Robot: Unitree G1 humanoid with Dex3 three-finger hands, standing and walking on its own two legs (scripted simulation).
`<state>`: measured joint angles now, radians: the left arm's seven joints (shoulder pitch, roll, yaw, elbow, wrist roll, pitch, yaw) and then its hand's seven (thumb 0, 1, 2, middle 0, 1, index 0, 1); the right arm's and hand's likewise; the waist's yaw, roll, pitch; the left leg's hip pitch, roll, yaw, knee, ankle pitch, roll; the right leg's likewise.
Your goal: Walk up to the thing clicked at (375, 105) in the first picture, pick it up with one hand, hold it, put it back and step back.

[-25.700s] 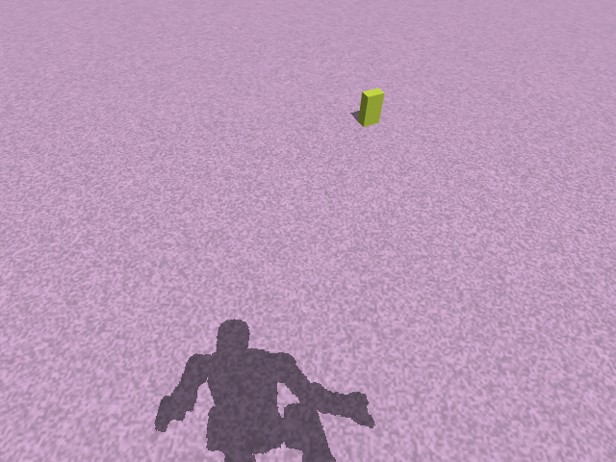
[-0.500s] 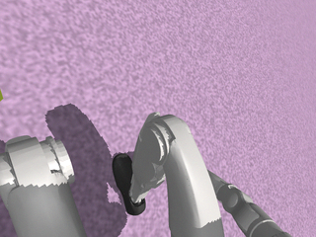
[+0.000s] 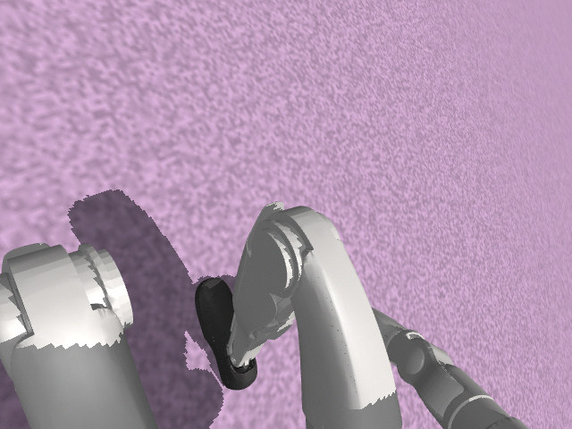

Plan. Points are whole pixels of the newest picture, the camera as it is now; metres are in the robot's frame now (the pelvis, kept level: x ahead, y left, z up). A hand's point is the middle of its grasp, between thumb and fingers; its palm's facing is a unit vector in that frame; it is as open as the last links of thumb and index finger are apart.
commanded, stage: open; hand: left
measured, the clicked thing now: out of the picture +0.44 +0.29 -0.19
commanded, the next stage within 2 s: withdraw in 0.44 s
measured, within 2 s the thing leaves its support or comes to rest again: neither
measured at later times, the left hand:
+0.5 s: hand out of the picture +0.41 +0.32 -0.17, palm faces +0.52 -0.86 +0.02, open 15.0 cm
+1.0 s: hand out of the picture +0.37 +0.38 -0.07, palm faces +0.46 -0.89 -0.05, open 17.6 cm
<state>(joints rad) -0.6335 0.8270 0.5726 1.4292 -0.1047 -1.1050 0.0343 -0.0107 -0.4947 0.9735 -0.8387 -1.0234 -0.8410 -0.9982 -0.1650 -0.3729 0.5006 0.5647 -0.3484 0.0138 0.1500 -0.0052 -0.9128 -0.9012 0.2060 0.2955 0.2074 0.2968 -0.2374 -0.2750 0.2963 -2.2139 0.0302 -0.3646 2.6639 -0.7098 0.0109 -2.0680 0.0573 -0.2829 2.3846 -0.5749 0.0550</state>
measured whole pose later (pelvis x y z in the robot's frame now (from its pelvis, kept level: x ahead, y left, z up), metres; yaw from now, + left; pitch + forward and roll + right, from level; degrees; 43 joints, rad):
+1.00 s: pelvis +0.01 +0.00 +0.02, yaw +2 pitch +18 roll -16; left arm -0.48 0.74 0.53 1.03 -0.20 -0.85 -0.16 -0.02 -0.61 0.06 -0.07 -0.06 -0.08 -0.06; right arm -0.04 -0.37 0.33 0.59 -0.22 0.04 0.12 0.00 -0.91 -0.90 0.21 0.30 0.21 0.30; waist -0.15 -0.15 0.12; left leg -2.24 0.03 -0.29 2.58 -0.70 0.02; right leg -2.10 0.03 -0.23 2.35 -0.60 0.04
